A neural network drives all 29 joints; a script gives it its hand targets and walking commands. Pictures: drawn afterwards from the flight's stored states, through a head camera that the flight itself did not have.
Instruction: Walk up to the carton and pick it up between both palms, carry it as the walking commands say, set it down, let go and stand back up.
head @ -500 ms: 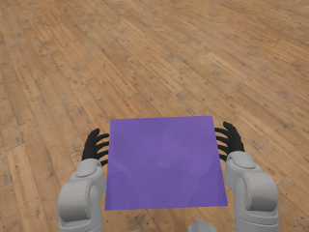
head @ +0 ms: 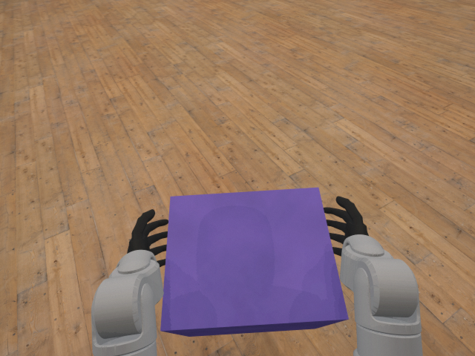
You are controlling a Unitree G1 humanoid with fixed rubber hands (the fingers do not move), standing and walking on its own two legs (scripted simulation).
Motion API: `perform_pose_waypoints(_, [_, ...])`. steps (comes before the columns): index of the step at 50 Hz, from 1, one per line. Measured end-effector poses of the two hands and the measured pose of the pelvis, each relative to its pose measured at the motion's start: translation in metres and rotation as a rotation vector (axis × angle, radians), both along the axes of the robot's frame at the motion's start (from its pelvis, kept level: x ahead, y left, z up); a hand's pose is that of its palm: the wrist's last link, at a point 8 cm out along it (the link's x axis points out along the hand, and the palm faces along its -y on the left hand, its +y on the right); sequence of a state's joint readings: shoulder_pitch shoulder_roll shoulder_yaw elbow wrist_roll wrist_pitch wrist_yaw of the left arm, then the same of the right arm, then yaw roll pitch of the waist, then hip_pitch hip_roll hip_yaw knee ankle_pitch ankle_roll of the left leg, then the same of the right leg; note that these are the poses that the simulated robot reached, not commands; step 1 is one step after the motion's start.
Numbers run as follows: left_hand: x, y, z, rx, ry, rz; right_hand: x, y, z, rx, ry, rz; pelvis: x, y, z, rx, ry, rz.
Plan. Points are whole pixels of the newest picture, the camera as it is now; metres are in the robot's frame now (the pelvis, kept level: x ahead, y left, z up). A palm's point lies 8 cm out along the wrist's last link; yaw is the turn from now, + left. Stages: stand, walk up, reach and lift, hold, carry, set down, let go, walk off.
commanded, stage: carry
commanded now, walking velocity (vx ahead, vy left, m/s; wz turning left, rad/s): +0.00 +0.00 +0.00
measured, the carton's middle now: (248, 268) +0.27 +0.00 +0.01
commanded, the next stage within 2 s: none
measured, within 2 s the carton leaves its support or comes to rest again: neither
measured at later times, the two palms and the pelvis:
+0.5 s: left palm (100, 248) +0.26 +0.23 +0.10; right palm (295, 202) +0.33 -0.08 +0.11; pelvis +0.05 +0.03 +0.00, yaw +11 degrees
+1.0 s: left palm (58, 177) +0.41 +0.35 +0.11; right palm (203, 125) +0.59 +0.09 +0.10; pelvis +0.29 +0.09 +0.01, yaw +30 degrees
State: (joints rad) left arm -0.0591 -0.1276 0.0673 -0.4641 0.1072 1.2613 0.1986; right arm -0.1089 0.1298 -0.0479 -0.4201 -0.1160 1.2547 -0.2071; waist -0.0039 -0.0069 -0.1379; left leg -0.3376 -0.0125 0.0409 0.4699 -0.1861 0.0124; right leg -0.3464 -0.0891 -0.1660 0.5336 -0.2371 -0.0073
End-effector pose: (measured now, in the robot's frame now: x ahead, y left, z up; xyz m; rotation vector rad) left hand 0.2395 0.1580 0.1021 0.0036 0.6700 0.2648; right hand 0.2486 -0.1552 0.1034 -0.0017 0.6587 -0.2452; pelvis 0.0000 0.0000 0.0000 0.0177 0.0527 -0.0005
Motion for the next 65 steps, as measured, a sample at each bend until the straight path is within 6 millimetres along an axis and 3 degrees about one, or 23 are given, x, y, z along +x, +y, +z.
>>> perform_pose_waypoints(7, [-0.007, 0.006, 0.005, -0.003, 0.004, 0.008, -0.006, 0.006, 0.005, -0.004, 0.004, 0.009, -0.005, 0.004, 0.003, -0.006, -0.001, 0.017])
perform_pose_waypoints(13, [-0.002, 0.006, 0.012, 0.010, -0.005, 0.024, 0.005, 0.006, 0.008, 0.003, -0.005, 0.025, 0.001, 0.000, 0.005, -0.009, 0.001, 0.061])
perform_pose_waypoints(19, [0.005, 0.024, 0.006, -0.016, 0.018, 0.088, 0.034, 0.027, 0.012, -0.017, 0.017, 0.088, 0.021, 0.004, 0.010, 0.005, 0.010, 0.141])
perform_pose_waypoints(26, [0.026, 0.075, -0.001, -0.013, -0.008, 0.198, 0.088, 0.083, 0.005, -0.011, -0.008, 0.194, 0.059, 0.031, 0.000, 0.013, 0.010, 0.206])
perform_pose_waypoints(33, [0.066, 0.100, -0.004, -0.005, 0.039, 0.255, 0.142, 0.111, -0.009, -0.001, 0.040, 0.252, 0.111, 0.044, 0.005, 0.005, 0.030, 0.268])
perform_pose_waypoints(39, [0.118, 0.109, 0.000, 0.038, 0.002, 0.305, 0.211, 0.127, -0.013, 0.041, 0.003, 0.302, 0.176, 0.046, -0.003, -0.017, 0.016, 0.377])
perform_pose_waypoints(42, [0.134, 0.125, 0.001, 0.038, 0.021, 0.368, 0.248, 0.150, -0.010, 0.044, 0.022, 0.364, 0.208, 0.051, 0.003, -0.013, 0.025, 0.443])
perform_pose_waypoints(47, [0.155, 0.163, 0.010, 0.034, 0.030, 0.503, 0.305, 0.207, -0.004, 0.047, 0.032, 0.498, 0.258, 0.072, 0.013, 0.022, 0.028, 0.500])
perform_pose_waypoints(52, [0.192, 0.211, 0.007, 0.038, 0.019, 0.571, 0.359, 0.265, -0.010, 0.051, 0.019, 0.565, 0.308, 0.109, 0.008, 0.047, 0.018, 0.530])
perform_pose_waypoints(59, [0.278, 0.291, -0.025, 0.019, -0.006, 0.523, 0.432, 0.337, -0.032, 0.031, -0.006, 0.519, 0.381, 0.190, -0.025, 0.025, -0.018, 0.564])
perform_pose_waypoints(65, [0.320, 0.344, -0.033, -0.029, 0.091, 0.547, 0.482, 0.395, -0.033, -0.022, 0.091, 0.549, 0.429, 0.236, -0.004, -0.011, 0.006, 0.616])
